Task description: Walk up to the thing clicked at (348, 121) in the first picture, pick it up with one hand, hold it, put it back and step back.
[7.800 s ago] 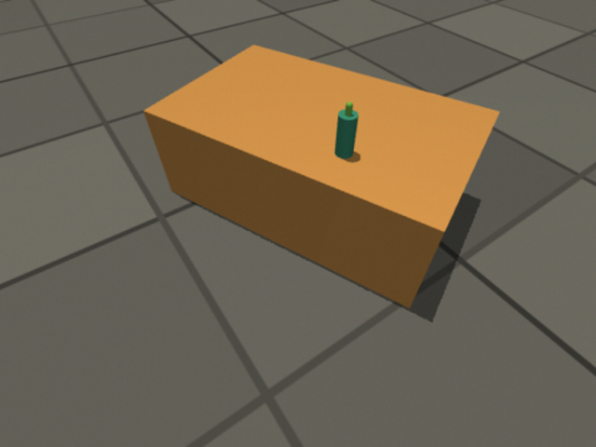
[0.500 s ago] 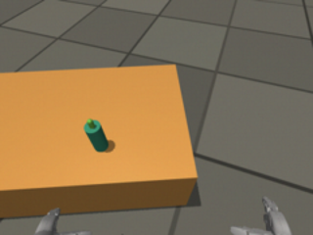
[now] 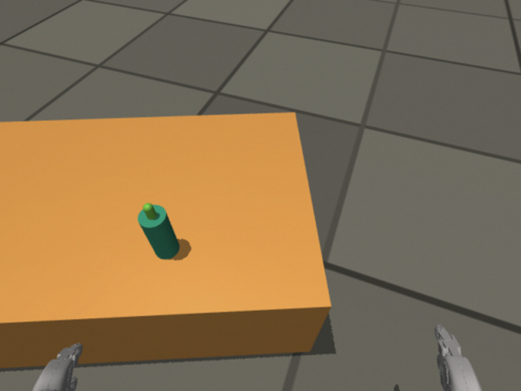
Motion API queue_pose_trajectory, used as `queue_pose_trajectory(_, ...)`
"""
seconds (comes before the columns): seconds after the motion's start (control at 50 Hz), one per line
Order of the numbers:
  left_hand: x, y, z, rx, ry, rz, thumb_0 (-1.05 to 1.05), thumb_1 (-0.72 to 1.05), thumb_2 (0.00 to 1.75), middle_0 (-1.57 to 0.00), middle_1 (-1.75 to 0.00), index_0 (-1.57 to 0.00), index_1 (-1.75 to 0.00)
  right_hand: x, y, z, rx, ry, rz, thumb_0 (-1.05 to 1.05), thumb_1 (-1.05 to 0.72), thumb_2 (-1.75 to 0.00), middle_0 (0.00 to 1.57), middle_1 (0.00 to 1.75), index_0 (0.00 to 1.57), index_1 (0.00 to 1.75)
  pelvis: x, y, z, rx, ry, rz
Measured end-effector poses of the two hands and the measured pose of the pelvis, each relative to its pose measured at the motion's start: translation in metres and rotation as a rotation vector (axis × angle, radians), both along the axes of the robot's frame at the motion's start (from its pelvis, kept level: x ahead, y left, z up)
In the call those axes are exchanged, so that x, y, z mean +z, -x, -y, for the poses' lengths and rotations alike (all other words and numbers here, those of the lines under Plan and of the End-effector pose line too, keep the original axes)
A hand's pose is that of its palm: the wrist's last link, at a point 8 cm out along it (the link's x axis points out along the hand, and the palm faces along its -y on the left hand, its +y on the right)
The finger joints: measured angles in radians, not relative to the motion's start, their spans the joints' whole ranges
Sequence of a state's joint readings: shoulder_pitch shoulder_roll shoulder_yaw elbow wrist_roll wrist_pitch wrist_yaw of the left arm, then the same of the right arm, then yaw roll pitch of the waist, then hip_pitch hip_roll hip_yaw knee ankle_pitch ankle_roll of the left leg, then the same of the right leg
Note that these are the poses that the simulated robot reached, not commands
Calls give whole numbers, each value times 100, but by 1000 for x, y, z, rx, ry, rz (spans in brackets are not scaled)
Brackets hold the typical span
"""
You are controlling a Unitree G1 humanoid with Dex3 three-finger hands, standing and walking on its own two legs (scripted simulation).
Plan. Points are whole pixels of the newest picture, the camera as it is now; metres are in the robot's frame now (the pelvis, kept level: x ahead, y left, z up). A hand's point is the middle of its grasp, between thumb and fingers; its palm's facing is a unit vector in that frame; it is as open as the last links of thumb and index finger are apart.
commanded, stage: go down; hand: left
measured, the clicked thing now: (158, 228) +0.52 +0.28 -0.20
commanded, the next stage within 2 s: none
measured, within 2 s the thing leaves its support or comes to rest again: neither
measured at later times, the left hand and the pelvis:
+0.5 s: hand (78, 387) +0.16 +0.30 -0.09, palm faces +0.12 -0.94 -0.32, open 17.5 cm; pelvis +0.00 +0.00 -0.02, yaw +0 degrees
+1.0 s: hand (37, 323) +0.24 +0.36 -0.03, palm faces +0.24 -0.94 -0.26, open 17.6 cm; pelvis -0.02 +0.01 -0.03, yaw +0 degrees
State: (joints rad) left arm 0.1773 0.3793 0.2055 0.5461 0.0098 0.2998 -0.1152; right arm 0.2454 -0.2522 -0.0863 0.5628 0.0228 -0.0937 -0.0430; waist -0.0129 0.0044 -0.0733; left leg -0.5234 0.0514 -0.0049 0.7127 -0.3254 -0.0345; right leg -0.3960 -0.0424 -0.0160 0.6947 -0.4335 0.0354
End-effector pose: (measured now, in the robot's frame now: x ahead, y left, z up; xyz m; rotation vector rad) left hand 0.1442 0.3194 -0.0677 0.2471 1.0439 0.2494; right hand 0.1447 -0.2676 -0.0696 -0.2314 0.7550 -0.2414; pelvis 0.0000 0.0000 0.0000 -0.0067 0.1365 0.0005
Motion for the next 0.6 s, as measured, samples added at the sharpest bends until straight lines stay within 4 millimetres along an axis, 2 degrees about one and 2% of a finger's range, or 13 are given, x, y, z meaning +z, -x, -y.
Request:
queue_pose_trajectory(0.26,7,1,-14,-3,-9,37,0,-58,3,-8,-5,-8,-5,6,5,-9,19,6,35,-1,53,-4,5,5,6,5,-7,2,-2,-1,6,-19)
queue_pose_trajectory(0.6,18,3,-28,8,-17,123,0,-58,6,-7,-6,-7,-6,22,6,-20,37,16,141,-1,54,-4,5,5,6,5,-19,4,-3,4,12,-39)
